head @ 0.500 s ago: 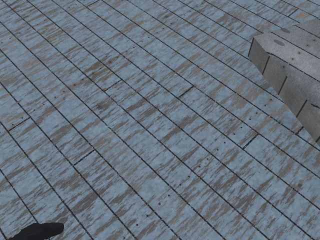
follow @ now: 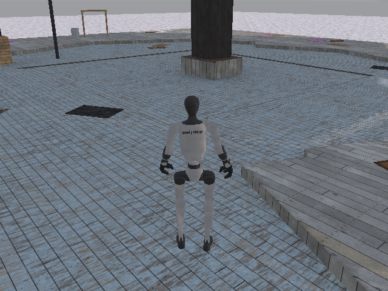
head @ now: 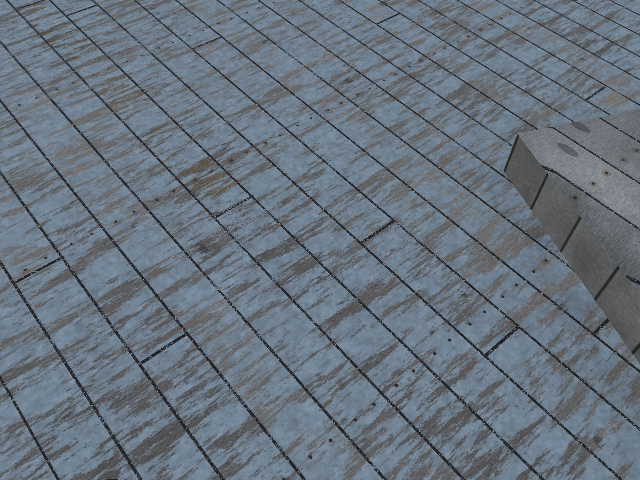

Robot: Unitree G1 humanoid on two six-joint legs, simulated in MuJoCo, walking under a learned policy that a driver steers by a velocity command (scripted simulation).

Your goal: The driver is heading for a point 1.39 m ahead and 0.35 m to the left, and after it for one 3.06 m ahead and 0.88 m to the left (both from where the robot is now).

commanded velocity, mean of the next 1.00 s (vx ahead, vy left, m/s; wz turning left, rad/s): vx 0.76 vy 0.00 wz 0.54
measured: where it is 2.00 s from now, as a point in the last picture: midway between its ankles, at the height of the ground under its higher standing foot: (112, 174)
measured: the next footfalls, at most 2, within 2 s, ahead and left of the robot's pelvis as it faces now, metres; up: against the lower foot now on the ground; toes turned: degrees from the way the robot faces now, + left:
left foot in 0.04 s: +0.03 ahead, +0.11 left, +0.00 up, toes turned +6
right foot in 0.48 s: +0.41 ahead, -0.02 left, +0.00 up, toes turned +30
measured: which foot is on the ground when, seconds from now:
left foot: up 0.00-0.02, down 0.04-0.50, up 0.52-0.90, down 0.92-1.00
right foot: down 0.00-0.04, up 0.06-0.46, down 0.48-0.90, up 0.92-1.00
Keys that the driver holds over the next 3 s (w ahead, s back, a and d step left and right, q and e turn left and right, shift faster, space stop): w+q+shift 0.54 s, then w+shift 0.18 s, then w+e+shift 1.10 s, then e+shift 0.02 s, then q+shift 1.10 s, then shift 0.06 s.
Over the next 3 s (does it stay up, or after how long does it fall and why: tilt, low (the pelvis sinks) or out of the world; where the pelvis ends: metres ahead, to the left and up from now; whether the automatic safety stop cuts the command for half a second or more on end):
stays up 1.49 0.53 0.01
